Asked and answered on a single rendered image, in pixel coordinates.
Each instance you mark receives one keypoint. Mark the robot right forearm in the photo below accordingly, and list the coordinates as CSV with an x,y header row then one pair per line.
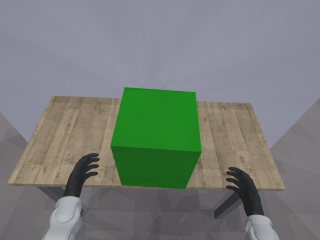
x,y
259,227

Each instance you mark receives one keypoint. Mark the robot left forearm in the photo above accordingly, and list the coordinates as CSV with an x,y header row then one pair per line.
x,y
65,220

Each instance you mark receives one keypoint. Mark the right robot hand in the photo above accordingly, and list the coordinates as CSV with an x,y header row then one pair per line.
x,y
247,191

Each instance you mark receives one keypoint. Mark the left robot hand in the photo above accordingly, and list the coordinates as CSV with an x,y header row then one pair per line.
x,y
78,176

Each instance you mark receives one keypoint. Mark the table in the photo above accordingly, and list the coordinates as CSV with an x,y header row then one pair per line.
x,y
74,126

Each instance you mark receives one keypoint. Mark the carton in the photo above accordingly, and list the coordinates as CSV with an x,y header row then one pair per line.
x,y
156,140

